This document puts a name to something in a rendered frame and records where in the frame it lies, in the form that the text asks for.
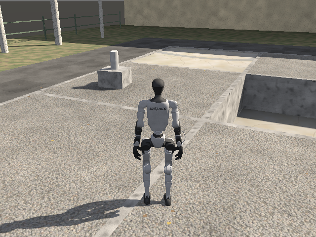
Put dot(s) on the robot left thigh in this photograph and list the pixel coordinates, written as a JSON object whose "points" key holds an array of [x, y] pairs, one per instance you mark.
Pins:
{"points": [[146, 145]]}

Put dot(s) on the right robot forearm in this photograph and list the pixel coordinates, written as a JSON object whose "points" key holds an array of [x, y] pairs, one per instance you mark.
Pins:
{"points": [[178, 136]]}

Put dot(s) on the left robot forearm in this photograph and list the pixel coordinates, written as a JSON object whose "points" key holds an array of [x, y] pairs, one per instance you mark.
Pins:
{"points": [[137, 135]]}

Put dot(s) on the right robot shin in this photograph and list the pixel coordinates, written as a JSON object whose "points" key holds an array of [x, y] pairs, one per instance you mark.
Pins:
{"points": [[168, 183]]}

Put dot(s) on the right robot upper arm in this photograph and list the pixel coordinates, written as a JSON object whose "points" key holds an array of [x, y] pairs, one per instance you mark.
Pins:
{"points": [[175, 113]]}

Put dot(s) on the left robot upper arm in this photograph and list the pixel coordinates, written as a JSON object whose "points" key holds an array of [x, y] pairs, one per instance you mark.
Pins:
{"points": [[141, 112]]}

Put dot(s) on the robot right hand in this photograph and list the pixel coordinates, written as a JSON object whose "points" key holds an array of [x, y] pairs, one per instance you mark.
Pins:
{"points": [[179, 154]]}

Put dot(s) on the robot left hand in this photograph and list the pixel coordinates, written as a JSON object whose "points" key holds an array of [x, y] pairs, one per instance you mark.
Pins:
{"points": [[135, 152]]}

